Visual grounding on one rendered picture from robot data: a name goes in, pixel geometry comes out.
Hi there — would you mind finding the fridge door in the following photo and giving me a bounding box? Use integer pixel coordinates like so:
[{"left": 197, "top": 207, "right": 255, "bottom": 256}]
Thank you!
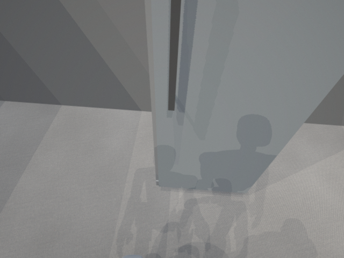
[{"left": 151, "top": 0, "right": 344, "bottom": 194}]

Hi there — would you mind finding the handle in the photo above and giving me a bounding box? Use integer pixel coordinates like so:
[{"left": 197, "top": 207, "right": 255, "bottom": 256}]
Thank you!
[{"left": 168, "top": 0, "right": 181, "bottom": 111}]

